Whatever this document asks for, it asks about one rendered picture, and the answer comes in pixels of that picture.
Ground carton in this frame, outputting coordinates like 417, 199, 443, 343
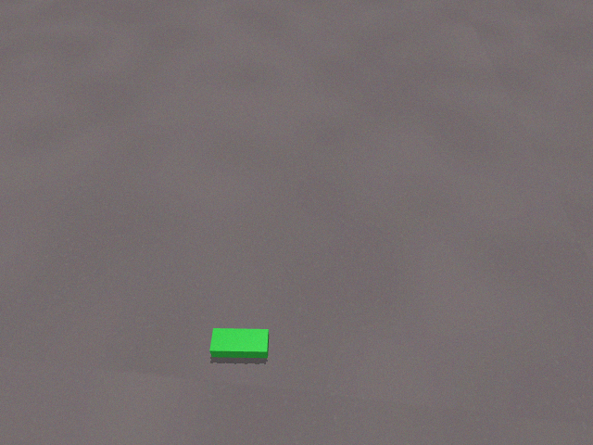
209, 328, 269, 358

